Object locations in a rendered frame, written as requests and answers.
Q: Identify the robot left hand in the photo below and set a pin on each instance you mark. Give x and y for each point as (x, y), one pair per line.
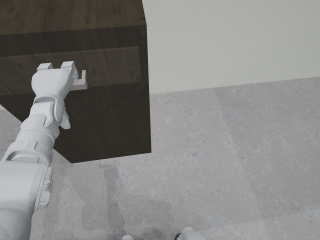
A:
(59, 81)

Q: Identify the drawer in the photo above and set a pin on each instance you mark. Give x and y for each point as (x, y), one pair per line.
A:
(107, 66)

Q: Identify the left robot forearm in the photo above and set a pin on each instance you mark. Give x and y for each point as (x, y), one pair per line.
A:
(36, 139)

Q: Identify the handle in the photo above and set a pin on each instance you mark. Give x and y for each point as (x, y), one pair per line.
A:
(80, 84)

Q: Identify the left robot upper arm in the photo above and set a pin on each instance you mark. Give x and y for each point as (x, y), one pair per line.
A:
(25, 187)

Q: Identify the cabinet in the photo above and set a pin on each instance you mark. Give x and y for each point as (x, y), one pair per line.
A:
(106, 121)

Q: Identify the robot right shin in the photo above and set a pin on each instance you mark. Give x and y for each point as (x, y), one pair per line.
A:
(187, 229)

